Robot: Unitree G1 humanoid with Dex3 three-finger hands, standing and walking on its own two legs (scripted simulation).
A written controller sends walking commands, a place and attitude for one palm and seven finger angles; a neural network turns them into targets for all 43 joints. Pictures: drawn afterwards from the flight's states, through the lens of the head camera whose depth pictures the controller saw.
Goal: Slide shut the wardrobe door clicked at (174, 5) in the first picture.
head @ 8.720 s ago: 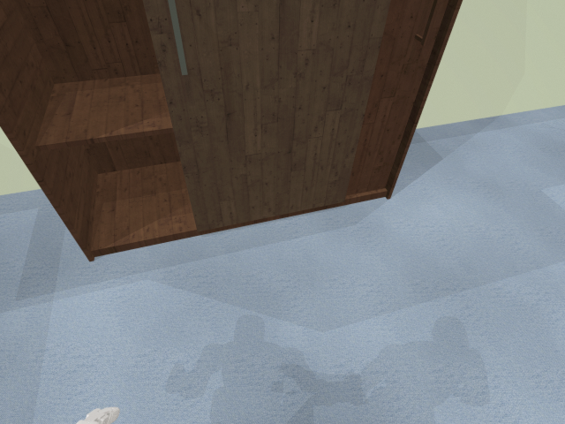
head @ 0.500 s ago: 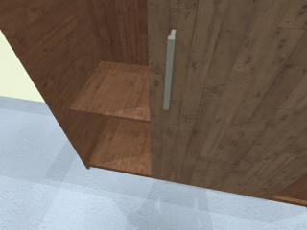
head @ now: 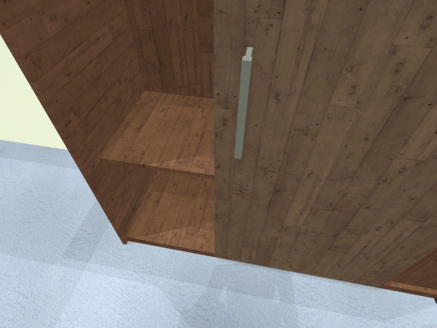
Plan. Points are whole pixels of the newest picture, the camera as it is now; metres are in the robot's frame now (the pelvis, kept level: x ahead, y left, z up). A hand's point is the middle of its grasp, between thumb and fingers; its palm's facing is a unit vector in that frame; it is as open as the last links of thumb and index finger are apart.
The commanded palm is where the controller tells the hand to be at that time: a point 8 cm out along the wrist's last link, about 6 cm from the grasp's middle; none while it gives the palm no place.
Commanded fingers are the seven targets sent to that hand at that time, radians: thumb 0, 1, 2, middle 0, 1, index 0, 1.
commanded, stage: shuffle to correct the standing spot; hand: right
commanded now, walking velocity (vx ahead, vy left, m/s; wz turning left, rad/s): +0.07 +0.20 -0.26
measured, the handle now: (243, 109) +0.51 -0.02 +0.14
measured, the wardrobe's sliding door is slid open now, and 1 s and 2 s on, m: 0.45 0.45 0.45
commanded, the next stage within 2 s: come to a stop and stand still in 0.90 s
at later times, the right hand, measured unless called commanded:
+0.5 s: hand out of the picture -0.04 -0.08 -0.19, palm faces +0.17 +0.97 -0.18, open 7.4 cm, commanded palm none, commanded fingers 0.00 -0.90 -0.90 0.20 0.30 0.20 0.30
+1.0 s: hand out of the picture +0.06 -0.04 -0.18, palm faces +0.16 +0.96 -0.24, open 7.4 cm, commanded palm none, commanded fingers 0.00 -0.90 -0.90 0.20 0.30 0.20 0.30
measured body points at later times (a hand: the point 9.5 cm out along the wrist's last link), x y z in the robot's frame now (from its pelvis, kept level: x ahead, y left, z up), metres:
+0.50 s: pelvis +0.04 +0.07 -0.01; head +0.06 +0.06 +0.44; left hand +0.05 +0.30 -0.17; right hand -0.05 -0.14 -0.17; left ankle -0.05 +0.12 -0.74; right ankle +0.01 -0.04 -0.70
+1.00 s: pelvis +0.06 +0.16 -0.01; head +0.09 +0.17 +0.44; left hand +0.12 +0.39 -0.17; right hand +0.05 -0.09 -0.16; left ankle +0.09 +0.30 -0.74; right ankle +0.06 +0.00 -0.74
